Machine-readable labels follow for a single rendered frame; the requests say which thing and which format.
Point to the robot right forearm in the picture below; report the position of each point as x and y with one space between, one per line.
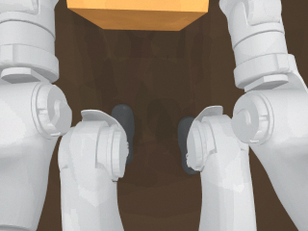
258 41

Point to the left robot shin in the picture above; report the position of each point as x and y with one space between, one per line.
87 115

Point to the carton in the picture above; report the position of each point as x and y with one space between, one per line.
147 15

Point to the right robot upper arm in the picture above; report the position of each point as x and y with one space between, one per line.
274 123

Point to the left robot foot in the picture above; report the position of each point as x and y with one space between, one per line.
125 117

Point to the robot left forearm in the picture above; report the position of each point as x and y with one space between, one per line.
27 42

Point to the left robot upper arm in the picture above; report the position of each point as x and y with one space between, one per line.
33 116

